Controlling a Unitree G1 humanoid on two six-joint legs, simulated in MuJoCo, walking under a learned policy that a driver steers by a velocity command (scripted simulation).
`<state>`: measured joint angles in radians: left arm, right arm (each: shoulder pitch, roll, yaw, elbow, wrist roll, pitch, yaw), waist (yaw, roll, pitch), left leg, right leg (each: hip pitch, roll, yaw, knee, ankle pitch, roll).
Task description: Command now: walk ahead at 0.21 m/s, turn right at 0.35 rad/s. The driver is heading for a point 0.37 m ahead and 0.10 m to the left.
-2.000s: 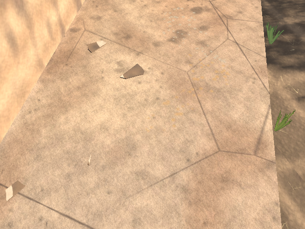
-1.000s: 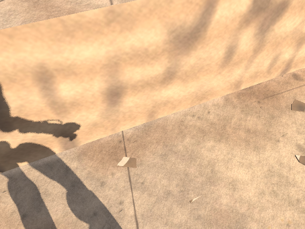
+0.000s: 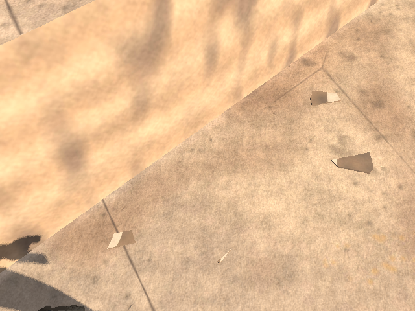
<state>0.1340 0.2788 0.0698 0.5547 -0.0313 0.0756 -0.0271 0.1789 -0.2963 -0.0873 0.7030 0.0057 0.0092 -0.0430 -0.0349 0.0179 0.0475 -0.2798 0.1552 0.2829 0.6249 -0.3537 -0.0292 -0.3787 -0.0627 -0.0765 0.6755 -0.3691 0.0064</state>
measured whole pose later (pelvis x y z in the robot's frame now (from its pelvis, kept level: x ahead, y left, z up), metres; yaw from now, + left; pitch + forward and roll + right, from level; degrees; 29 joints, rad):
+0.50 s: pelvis +0.22 +0.01 -0.01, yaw +13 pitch +2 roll +0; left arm 0.48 0.24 0.04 0.85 0.03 -0.07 0.03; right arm 0.11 -0.26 -0.06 0.75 -0.02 0.00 0.10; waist 0.03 0.02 0.01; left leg -0.68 0.02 0.13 0.75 -0.11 0.12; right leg 0.25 -0.03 -0.34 0.20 -0.46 0.05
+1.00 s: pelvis +0.46 +0.07 +0.01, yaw +21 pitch +2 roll +2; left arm 0.11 0.24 0.03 0.69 0.03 -0.09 0.02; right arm 0.18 -0.27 -0.02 0.81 -0.01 -0.06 -0.03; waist -0.02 -0.04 0.02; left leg -0.15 -0.11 -0.01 0.48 -0.35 0.08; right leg -0.44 -0.02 0.03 0.47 -0.02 0.00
